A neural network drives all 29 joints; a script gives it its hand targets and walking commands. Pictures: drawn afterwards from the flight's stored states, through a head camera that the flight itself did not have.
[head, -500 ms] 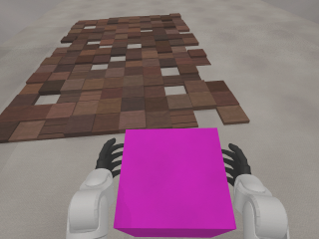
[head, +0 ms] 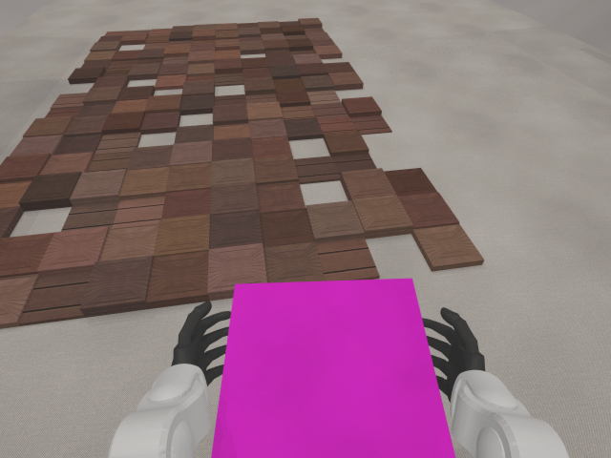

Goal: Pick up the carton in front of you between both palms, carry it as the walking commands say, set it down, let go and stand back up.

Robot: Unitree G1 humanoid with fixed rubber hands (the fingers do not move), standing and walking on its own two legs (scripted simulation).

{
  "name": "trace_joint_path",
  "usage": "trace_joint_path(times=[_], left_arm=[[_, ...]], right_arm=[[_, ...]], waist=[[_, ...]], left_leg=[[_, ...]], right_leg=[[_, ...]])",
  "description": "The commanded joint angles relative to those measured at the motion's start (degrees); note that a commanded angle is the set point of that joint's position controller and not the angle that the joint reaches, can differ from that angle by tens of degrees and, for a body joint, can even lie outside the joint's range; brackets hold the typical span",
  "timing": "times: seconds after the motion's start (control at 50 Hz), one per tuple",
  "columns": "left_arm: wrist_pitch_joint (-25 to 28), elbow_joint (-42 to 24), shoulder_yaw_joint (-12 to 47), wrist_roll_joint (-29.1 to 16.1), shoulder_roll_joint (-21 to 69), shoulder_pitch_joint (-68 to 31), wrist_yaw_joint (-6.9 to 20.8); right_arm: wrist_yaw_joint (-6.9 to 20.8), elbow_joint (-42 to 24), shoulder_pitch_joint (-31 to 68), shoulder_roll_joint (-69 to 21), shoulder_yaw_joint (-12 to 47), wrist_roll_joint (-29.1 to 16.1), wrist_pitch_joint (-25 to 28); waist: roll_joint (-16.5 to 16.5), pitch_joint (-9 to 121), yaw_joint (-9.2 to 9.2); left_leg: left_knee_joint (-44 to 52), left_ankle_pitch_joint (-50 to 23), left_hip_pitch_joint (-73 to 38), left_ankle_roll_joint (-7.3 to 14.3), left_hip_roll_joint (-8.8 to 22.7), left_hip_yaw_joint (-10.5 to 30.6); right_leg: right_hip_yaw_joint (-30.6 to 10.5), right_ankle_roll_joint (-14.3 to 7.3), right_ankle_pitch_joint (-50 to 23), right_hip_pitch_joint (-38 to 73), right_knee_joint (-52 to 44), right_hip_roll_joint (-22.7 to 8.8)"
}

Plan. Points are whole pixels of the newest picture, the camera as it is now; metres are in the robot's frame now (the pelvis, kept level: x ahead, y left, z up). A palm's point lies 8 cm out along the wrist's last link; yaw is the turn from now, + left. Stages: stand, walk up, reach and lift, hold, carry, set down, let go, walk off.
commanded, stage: carry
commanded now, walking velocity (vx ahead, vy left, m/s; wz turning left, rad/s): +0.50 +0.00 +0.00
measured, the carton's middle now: (327, 402) +0.22 -0.01 +0.00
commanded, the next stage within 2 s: none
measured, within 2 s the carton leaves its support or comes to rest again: neither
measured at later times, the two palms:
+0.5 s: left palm (227, 200) +0.53 +0.14 +0.07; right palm (394, 186) +0.57 -0.16 +0.07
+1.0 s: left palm (220, 78) +1.00 +0.21 +0.10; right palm (340, 76) +0.99 -0.10 +0.11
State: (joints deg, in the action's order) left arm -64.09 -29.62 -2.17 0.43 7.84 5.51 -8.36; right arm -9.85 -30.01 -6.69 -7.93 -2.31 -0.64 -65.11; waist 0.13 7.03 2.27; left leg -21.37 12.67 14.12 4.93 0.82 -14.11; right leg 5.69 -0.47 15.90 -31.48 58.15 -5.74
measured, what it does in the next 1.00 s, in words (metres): walks ahead: right foot, then left foot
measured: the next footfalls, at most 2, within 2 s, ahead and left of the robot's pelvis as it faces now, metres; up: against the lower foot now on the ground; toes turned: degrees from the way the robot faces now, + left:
right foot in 0.30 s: +0.39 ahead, -0.11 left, +0.00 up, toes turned -9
left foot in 0.78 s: +0.70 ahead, +0.11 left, +0.00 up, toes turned +13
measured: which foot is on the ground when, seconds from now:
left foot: down 0.00-0.32, up 0.34-0.76, down 0.78-1.00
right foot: up 0.00-0.28, down 0.30-0.80, up 0.82-1.00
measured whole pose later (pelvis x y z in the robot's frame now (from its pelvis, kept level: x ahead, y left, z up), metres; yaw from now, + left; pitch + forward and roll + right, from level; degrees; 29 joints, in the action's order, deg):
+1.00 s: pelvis +0.64 +0.05 -0.01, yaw +2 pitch +5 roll -1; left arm -61.4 -11.8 -15.5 0.3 5.3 -31.3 -13.5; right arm -14.5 -13.7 29.3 -7.6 -13.6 -1.5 -62.9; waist -1.2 -3.4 3.2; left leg -29.3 12.9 22.1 6.0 0.3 -11.3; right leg 2.0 -3.1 19.7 -35.8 69.8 -3.1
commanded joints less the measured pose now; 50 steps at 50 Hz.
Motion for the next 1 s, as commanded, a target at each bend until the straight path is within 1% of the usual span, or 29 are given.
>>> trace_joint_path(times=[0.0,0.08,0.18,0.22,0.26,0.28,0.3,0.32,0.34,0.36,0.38,0.4,0.44,0.48,0.54,0.6,0.66,0.7,0.72,0.74,0.76,0.78,0.8,0.82,0.84,0.86,0.88,0.92,0.98], left_arm=[[1.84,-6.84,31.48,-8.15,41.11,-17.75,1.27],[0.72,-6.83,31.38,-6.92,37.98,-15.37,0.35],[-1.04,-6.64,31.63,-8.09,35.11,-16.97,0.11],[-1.12,-6.54,31.70,-8.71,35.64,-17.25,0.48],[-0.79,-6.11,31.35,-8.93,36.15,-16.60,0.81],[-0.60,-6.44,31.21,-9.04,36.76,-16.69,1.02],[-0.27,-6.71,31.08,-9.28,36.96,-17.30,1.16],[0.15,-6.82,31.63,-10.42,38.26,-17.13,1.48],[0.40,-9.02,32.50,-11.46,39.78,-18.67,2.02],[0.92,-9.24,33.34,-12.16,42.02,-18.96,2.54],[1.50,-10.23,34.23,-12.46,43.77,-20.44,3.01],[1.97,-10.89,35.12,-12.77,44.65,-21.41,3.41],[2.46,-11.06,35.71,-13.12,44.75,-21.11,4.03],[2.46,-10.91,35.48,-13.16,42.48,-19.98,4.26],[2.03,-10.43,34.18,-12.96,37.68,-20.28,3.50],[1.56,-9.05,31.14,-12.22,31.91,-23.33,1.58],[1.27,-5.91,27.76,-11.84,26.51,-31.07,-1.07],[1.11,-3.40,26.35,-11.64,24.93,-36.93,-2.58],[1.06,-2.11,25.98,-11.69,24.77,-40.27,-3.21],[1.04,-0.86,25.70,-11.77,24.52,-43.57,-3.88],[0.97,0.24,25.44,-11.70,24.35,-46.27,-4.54],[0.80,1.33,24.18,-11.02,23.64,-48.47,-5.23],[0.84,2.47,23.30,-11.71,25.37,-50.15,-5.62],[1.11,3.58,22.36,-12.68,25.71,-54.60,-5.94],[1.36,4.80,21.55,-13.27,27.40,-57.81,-6.04],[1.93,5.79,20.66,-13.46,28.78,-61.40,-6.00],[2.42,7.73,19.48,-12.92,30.05,-63.87,-5.83],[3.12,11.68,18.60,-11.17,32.29,-65.26,-5.34],[3.68,14.99,18.37,-9.44,34.87,-66.83,-4.78]], right_arm=[[4.35,-11.05,24.64,-39.27,35.03,-12.46,2.73],[4.23,-9.47,20.65,-35.13,33.41,-11.37,1.68],[2.79,-6.54,17.95,-32.75,30.34,-8.94,0.31],[2.66,-7.03,18.63,-33.49,30.53,-8.71,0.35],[2.69,-7.97,19.56,-33.87,30.94,-8.52,0.52],[2.70,-8.69,20.40,-33.91,31.37,-8.79,0.71],[2.80,-11.07,21.67,-34.57,32.57,-9.40,0.74],[3.02,-12.25,21.74,-35.05,32.98,-9.93,0.85],[3.15,-11.73,22.57,-37.72,33.88,-10.51,1.37],[3.49,-11.69,22.75,-39.80,33.78,-10.62,1.86],[3.80,-11.04,22.78,-42.04,33.99,-10.54,2.38],[4.08,-10.47,22.16,-43.45,34.01,-10.13,2.86],[4.15,-9.54,20.79,-44.35,33.91,-8.94,3.56],[3.64,-8.82,19.73,-43.44,33.58,-7.94,3.93],[2.19,-8.90,20.65,-39.51,32.52,-7.12,3.53],[0.46,-8.68,24.92,-34.04,31.03,-7.34,2.69],[-1.38,-6.94,33.32,-28.14,28.61,-8.24,2.17],[-2.23,-4.27,38.56,-25.38,26.29,-8.47,2.06],[-2.55,-2.74,41.56,-24.45,25.07,-8.66,2.12],[-2.84,-0.78,44.22,-23.63,23.79,-8.90,2.24],[-3.22,1.82,45.67,-22.47,22.39,-9.06,2.37],[-3.69,3.36,47.14,-21.57,20.70,-8.65,2.38],[-4.34,4.00,51.10,-20.73,19.90,-9.36,2.73],[-4.61,4.37,53.50,-22.76,19.93,-10.10,2.89],[-4.62,4.84,57.26,-24.58,19.75,-10.33,3.19],[-4.40,5.72,60.49,-26.81,20.21,-10.58,3.54],[-4.13,6.45,63.38,-28.62,20.64,-10.92,4.04],[-3.02,7.49,68.81,-32.22,21.94,-12.66,4.92],[-1.80,9.36,72.16,-34.87,22.79,-13.35,5.35]], waist=[[4.84,7.96,-1.34],[7.00,4.31,-1.24],[8.52,-1.65,-0.84],[9.27,-0.57,-1.20],[7.95,4.87,-2.68],[4.99,9.09,-3.70],[-7.35,14.42,-4.37],[-17.99,15.33,-4.58],[-12.92,14.16,-3.95],[-8.23,14.30,-3.88],[-2.64,13.60,-3.44],[-1.15,12.95,-3.14],[-3.97,12.40,-3.22],[-5.53,10.37,-3.33],[-6.94,6.44,-3.35],[-7.80,3.65,-4.47],[-8.47,0.68,-6.07],[-8.74,-0.41,-4.89],[-8.45,0.81,-3.76],[-7.19,3.72,-1.64],[-2.54,8.74,0.77],[4.66,13.93,3.07],[20.83,19.08,1.07],[18.60,18.67,1.70],[14.45,18.63,1.67],[6.49,19.08,1.88],[2.94,18.68,1.73],[4.16,20.34,0.40],[5.24,20.10,0.84]], left_leg=[[14.36,-3.36,-13.97,2.72,15.71,16.87],[12.53,-16.46,-17.32,1.91,13.37,10.96],[10.84,-22.92,-18.96,1.56,13.08,7.24],[6.12,-33.25,-19.42,0.51,13.03,5.13],[-8.32,-41.43,-15.97,-1.88,10.59,0.29],[-18.82,-32.70,-7.85,-3.20,9.13,0.40],[-37.32,-17.85,8.62,-5.71,4.16,2.15],[-50.16,12.61,20.61,-6.28,-2.92,6.71],[-57.88,14.04,24.55,-4.43,0.92,12.83],[-58.39,11.67,24.79,-3.17,3.59,13.80],[-53.99,7.80,23.41,-2.50,6.28,14.89],[-49.18,5.38,21.44,-2.49,7.48,15.22],[-41.90,3.63,18.59,-3.02,6.53,12.44],[-33.93,2.42,18.82,-3.92,6.32,10.33],[-22.17,-3.44,21.15,-4.82,5.51,7.19],[-15.62,-7.64,21.08,-4.23,4.07,4.73],[-12.63,-10.30,20.64,-2.88,3.41,4.04],[-11.39,-9.63,17.69,-1.55,2.87,3.72],[-11.35,-7.60,13.69,-0.88,2.01,2.74],[-10.10,-5.68,5.85,-0.64,0.00,0.63],[-8.67,-2.22,-5.74,-0.97,-2.61,-0.83],[-5.98,7.33,-15.82,0.02,6.57,13.21],[4.35,15.01,-26.72,8.35,21.10,43.72],[7.29,11.50,-27.26,9.69,21.73,47.71],[4.08,2.83,-25.99,9.59,20.81,42.61],[1.41,-4.17,-24.87,8.71,19.40,37.51],[0.37,-10.12,-22.06,7.75,18.12,32.76],[0.59,-13.50,-20.62,6.47,16.61,26.94],[0.17,-18.95,-22.09,7.16,15.28,22.25]], right_leg=[[0.11,0.86,-5.93,-6.54,-9.54,-0.86],[3.68,1.00,-11.26,-6.95,-20.03,1.00],[7.34,-0.83,-13.23,-4.73,-27.04,2.22],[9.22,-2.06,-12.12,1.75,-28.52,3.70],[13.33,-2.07,-8.12,18.16,-31.65,8.51],[8.32,-2.26,-5.17,30.67,-31.91,4.86],[-18.91,-9.16,7.58,43.28,-36.18,-11.44],[-38.08,-15.17,2.64,47.55,-46.50,-18.90],[-32.46,-15.25,-5.20,46.08,-45.24,-19.42],[-27.11,-13.95,-11.24,42.50,-43.75,-17.62],[-21.58,-11.22,-13.00,38.25,-43.67,-16.16],[-17.23,-9.01,-11.56,34.24,-44.92,-14.58],[-10.79,-7.10,-7.75,30.42,-47.07,-12.56],[-7.17,-7.33,-5.72,29.11,-49.06,-11.59],[-2.81,-7.47,-9.12,30.34,-49.62,-9.57],[0.30,-7.11,-14.45,31.41,-47.94,-8.18],[1.16,-7.11,-14.39,31.45,-46.55,-8.00],[1.35,-6.81,-14.43,30.67,-44.59,-8.26],[2.36,-6.35,-18.62,30.08,-40.96,-8.10],[5.04,-5.19,-23.42,28.30,-33.44,-6.78],[8.16,-3.53,-25.79,25.43,-20.36,-3.04],[7.69,-1.81,-15.56,17.17,-4.55,-0.44],[3.65,0.31,8.89,-1.29,11.53,8.17],[-4.12,-1.60,12.99,-7.33,19.94,6.65],[-6.15,-2.95,11.45,-9.70,23.18,4.60],[-6.84,-3.58,8.46,-10.78,22.24,2.91],[-7.13,-3.76,5.91,-10.45,19.53,1.61],[-6.42,-3.12,3.53,-8.72,15.16,0.83],[-4.31,-2.42,1.99,-11.91,9.15,1.42]])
